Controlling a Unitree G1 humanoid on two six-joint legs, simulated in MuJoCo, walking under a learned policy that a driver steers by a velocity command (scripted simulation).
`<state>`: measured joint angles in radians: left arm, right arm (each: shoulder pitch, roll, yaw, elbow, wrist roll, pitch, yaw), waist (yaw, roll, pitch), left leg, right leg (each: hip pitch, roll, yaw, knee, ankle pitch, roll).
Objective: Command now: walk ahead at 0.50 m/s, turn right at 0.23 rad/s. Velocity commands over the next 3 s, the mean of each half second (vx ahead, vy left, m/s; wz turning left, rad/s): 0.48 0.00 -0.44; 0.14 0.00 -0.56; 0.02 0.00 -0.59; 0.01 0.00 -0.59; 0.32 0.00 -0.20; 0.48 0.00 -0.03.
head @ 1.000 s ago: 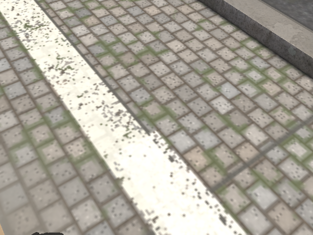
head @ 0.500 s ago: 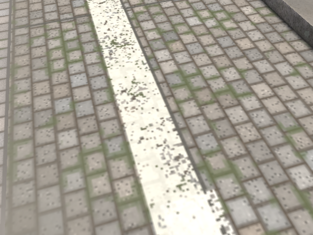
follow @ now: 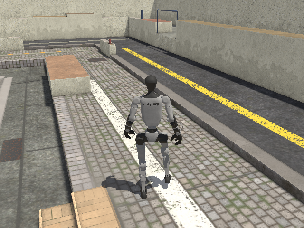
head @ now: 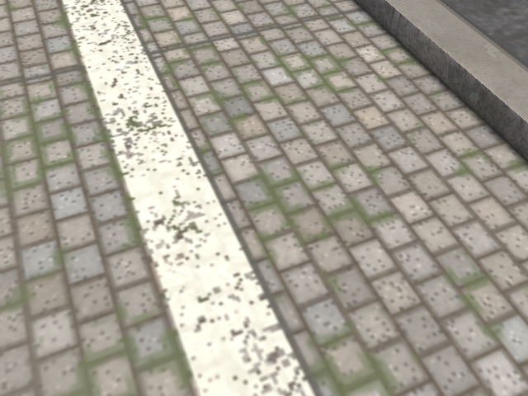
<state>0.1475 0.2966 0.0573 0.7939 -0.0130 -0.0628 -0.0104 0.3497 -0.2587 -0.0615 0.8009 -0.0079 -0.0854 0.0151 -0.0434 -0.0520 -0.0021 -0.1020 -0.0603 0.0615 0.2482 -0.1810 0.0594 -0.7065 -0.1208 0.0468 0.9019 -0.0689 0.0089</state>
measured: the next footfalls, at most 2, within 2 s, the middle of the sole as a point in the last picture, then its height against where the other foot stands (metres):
right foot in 0.24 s outside the picture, level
left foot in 0.70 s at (281, 361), level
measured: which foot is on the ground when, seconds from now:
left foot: down 0.00-0.24, up 0.26-0.68, down 0.70-1.00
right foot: up 0.00-0.22, down 0.24-0.70, up 0.72-1.00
